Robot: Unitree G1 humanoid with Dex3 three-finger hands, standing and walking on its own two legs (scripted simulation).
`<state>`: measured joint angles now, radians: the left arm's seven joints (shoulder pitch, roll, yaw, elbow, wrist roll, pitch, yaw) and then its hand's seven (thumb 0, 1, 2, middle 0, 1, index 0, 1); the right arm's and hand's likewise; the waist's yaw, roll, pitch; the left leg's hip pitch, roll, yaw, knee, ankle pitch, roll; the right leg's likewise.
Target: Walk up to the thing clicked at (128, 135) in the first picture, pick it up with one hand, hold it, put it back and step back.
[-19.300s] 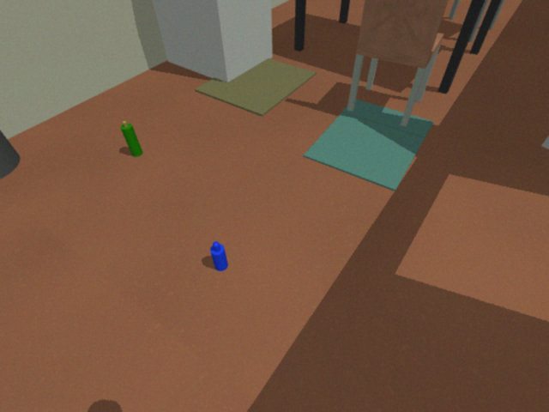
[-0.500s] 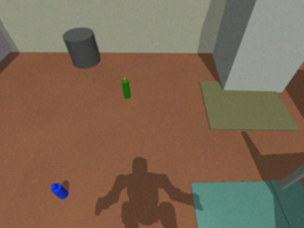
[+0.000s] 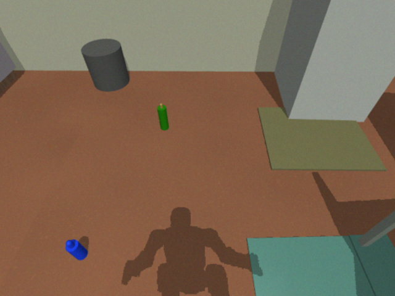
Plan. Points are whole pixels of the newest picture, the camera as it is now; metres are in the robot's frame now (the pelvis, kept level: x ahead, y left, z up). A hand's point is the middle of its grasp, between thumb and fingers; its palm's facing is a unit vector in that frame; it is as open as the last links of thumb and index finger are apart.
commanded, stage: stand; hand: left
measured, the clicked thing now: (162, 116) +1.41 +0.28 -0.67
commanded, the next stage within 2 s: walk up in 1.34 s
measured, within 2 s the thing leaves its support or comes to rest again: neither
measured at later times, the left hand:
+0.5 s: hand out of the picture +0.05 +0.27 -0.16, palm faces -0.03 -0.94 -0.34, open 7.3 cm
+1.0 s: hand out of the picture +0.06 +0.27 -0.16, palm faces -0.04 -0.94 -0.34, open 7.3 cm
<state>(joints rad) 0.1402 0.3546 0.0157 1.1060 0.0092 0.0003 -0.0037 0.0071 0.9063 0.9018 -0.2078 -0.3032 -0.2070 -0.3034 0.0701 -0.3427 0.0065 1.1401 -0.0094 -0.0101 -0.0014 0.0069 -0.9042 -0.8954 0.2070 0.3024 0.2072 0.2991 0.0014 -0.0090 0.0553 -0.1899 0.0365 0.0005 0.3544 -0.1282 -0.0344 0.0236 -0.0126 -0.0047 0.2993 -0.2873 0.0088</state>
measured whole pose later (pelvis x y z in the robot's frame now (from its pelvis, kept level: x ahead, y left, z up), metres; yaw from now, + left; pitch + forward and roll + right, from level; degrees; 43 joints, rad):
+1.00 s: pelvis +0.00 +0.01 +0.00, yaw +0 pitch -2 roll +0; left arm 0.15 0.36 0.00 1.09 0.01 0.00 0.00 0.01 0.91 0.90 -0.21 -0.30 -0.21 -0.30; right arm 0.08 -0.34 0.01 1.13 -0.01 -0.01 0.00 0.01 -0.90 -0.90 0.21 0.30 0.21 0.30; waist 0.00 -0.02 0.05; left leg -0.20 0.02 0.01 0.37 -0.14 -0.02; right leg 0.02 -0.03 0.00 0.30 -0.28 0.03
